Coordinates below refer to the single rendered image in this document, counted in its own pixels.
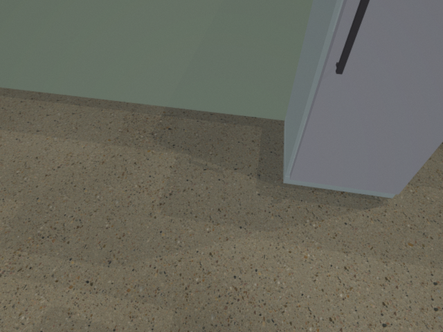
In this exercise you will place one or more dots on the fridge door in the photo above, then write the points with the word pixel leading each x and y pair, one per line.
pixel 374 126

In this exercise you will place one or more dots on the handle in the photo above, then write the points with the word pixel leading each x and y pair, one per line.
pixel 352 36

